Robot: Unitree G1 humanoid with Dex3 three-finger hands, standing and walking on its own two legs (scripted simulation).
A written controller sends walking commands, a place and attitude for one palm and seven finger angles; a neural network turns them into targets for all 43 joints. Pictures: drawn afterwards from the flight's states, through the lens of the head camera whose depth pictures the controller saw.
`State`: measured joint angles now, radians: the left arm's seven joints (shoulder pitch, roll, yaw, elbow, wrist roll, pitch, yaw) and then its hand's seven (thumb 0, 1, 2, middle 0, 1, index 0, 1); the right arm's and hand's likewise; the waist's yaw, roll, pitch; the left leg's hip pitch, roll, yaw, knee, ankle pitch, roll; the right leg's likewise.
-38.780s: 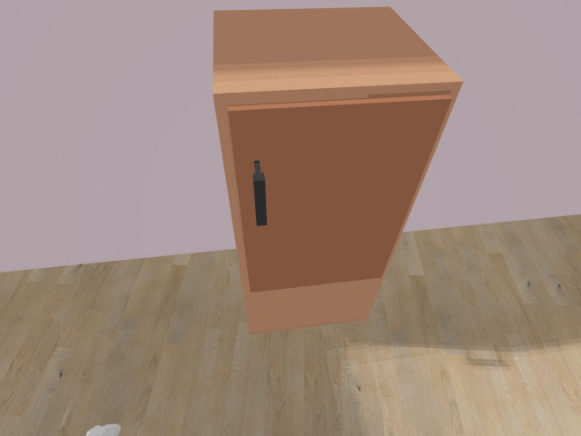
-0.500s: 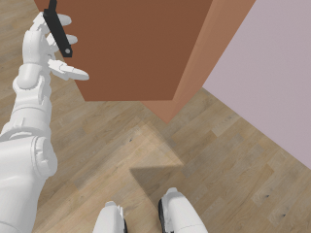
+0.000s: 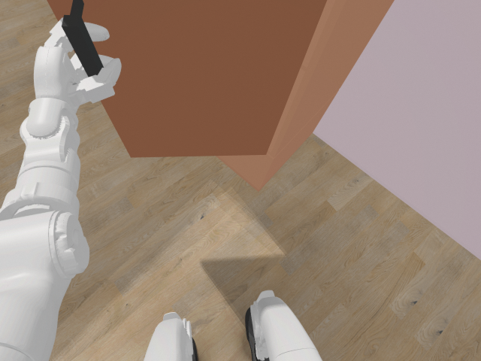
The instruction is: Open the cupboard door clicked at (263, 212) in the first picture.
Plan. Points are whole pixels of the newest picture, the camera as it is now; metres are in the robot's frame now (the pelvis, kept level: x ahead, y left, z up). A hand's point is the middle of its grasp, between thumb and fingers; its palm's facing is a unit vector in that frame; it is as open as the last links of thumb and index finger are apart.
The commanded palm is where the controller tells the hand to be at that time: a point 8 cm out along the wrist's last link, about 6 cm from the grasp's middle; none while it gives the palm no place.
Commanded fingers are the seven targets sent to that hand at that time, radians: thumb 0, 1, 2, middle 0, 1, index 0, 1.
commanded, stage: close the thumb around the handle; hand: left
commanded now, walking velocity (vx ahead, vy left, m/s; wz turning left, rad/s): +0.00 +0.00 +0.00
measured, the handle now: (90, 47) +0.60 +0.17 +0.07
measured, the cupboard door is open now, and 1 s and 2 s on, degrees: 45 71 89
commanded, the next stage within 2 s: pull the door open along its arc in 0.16 s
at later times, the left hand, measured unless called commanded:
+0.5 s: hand (103, 85) +0.53 +0.15 +0.07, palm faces -0.07 -1.00 -0.02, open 5.8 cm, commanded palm +0.48 +0.20 +0.07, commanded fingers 0.00 0.90 0.90 -0.40 -1.35 -0.40 -1.35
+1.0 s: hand (143, 166) +0.39 +0.09 +0.07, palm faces +0.24 -0.97 +0.07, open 6.1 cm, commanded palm +0.34 +0.16 +0.07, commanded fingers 0.00 0.90 0.90 -0.40 -1.35 -0.40 -1.35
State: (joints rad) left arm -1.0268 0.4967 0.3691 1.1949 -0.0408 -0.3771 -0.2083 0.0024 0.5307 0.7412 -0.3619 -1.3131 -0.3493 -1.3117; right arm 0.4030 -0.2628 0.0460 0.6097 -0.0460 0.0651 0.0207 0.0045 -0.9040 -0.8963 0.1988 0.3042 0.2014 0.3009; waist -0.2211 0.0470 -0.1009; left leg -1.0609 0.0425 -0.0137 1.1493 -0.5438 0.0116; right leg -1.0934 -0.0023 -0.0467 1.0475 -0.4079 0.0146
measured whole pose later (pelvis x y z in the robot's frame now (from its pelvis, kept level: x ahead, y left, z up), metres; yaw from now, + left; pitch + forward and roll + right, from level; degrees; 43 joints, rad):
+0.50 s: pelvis +0.01 +0.00 +0.01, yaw -1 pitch +25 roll -3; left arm -0.90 0.46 0.38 1.09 -0.08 -0.39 -0.24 0.01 0.74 0.78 -0.35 -1.34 -0.34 -1.35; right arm 0.39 -0.27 0.03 0.58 -0.03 0.08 0.02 0.01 -0.90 -0.90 0.20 0.30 0.20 0.30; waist -0.20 0.04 -0.11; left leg -1.00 0.05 0.00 1.11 -0.54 0.01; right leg -1.05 0.00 -0.03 1.02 -0.41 0.01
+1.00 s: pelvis +0.02 -0.01 +0.02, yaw +1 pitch +18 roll +0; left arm -0.25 -0.03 0.07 0.45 -0.03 -0.39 0.29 0.00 0.68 0.77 -0.34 -1.30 -0.35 -1.28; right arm 0.23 -0.21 -0.01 0.51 -0.05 0.04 0.05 0.01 -0.91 -0.90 0.20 0.30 0.20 0.30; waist -0.05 0.02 -0.15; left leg -0.80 0.03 0.02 1.01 -0.53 0.00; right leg -0.87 -0.01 -0.01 0.98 -0.43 0.01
